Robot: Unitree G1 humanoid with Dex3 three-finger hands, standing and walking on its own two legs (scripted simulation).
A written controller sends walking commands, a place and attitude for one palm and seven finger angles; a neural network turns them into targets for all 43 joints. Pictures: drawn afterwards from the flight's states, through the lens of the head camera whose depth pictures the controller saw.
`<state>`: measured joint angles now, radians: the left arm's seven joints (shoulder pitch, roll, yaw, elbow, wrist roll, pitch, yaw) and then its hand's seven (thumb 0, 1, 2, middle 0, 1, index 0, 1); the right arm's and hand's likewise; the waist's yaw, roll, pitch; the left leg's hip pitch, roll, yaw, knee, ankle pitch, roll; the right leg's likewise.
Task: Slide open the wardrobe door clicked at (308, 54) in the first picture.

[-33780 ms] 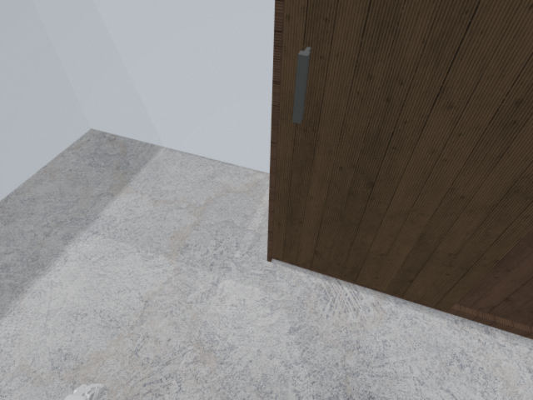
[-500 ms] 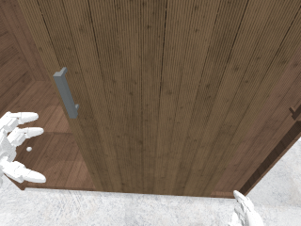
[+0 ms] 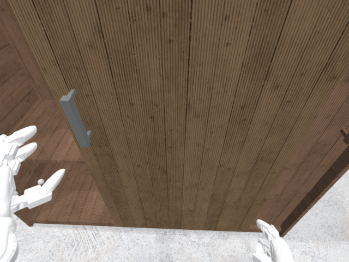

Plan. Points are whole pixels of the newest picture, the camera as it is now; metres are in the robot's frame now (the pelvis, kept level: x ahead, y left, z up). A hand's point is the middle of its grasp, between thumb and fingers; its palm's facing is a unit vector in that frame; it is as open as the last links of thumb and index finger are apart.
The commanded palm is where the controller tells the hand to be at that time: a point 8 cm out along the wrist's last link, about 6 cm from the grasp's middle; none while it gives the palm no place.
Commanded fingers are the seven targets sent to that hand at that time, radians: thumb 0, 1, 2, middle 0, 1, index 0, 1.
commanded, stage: draw the hand back to the body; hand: left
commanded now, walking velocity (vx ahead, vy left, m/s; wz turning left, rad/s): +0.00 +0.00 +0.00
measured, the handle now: (79, 119) +0.43 +0.33 +0.09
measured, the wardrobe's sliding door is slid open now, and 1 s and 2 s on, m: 0.50 0.50 0.50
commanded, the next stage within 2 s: step back with the hand held close in 0.52 s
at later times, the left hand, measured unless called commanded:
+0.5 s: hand (63, 184) +0.19 +0.22 +0.16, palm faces +0.43 -0.82 -0.39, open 7.5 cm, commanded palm +0.14 +0.26 +0.17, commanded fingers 0.00 0.90 0.90 -0.20 -0.30 -0.20 -0.30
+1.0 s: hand (57, 188) +0.18 +0.23 +0.16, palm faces +0.33 -0.82 -0.46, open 7.4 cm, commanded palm +0.13 +0.28 +0.17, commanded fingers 0.00 0.90 0.90 -0.20 -0.30 -0.20 -0.30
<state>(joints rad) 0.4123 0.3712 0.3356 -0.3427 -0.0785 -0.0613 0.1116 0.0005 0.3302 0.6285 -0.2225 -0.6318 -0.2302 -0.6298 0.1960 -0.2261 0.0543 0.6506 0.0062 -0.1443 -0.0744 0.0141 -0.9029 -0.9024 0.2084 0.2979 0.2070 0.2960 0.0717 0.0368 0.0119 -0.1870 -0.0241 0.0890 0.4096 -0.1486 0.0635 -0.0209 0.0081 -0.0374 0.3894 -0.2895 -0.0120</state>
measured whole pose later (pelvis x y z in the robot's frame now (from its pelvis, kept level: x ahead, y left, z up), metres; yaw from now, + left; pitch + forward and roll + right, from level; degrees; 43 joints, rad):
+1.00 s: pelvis -0.02 -0.02 +0.00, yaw -1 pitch -1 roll -1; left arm 0.55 0.44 0.37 -0.50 -0.08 -0.14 0.10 0.01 0.89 0.90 -0.21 -0.30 -0.22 -0.30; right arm 0.17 -0.25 0.01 0.54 0.02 0.05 -0.09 0.01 -0.91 -0.90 0.21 0.30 0.20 0.30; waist 0.01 0.02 0.01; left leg -0.31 0.03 0.08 0.46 -0.13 0.04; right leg -0.14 0.06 -0.04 0.42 -0.27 -0.03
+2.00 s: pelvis -0.24 +0.11 -0.05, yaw +1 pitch -6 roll -6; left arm 0.48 0.54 0.51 -0.70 -0.07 -0.25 0.11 0.01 0.88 0.90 -0.21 -0.30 -0.22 -0.30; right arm 0.24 -0.18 -0.02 0.67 0.00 -0.11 -0.01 0.01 -0.90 -0.90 0.21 0.30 0.20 0.30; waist 0.04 -0.06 0.03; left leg -0.69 -0.02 -0.02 1.28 -0.43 -0.07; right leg -0.29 0.05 -0.09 0.81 -0.43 -0.04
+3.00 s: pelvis -0.50 +0.28 -0.02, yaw +1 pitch -2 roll -1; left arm 0.42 0.35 0.39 -0.45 -0.03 -0.18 0.19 0.01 0.89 0.90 -0.20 -0.30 -0.21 -0.30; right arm 0.27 -0.24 -0.01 0.66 -0.01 -0.10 -0.10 0.02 -0.90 -0.90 0.21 0.30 0.21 0.30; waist 0.02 -0.02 -0.04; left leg -0.31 0.09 0.09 0.63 -0.40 0.03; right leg -0.25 -0.04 -0.07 0.64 -0.38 -0.04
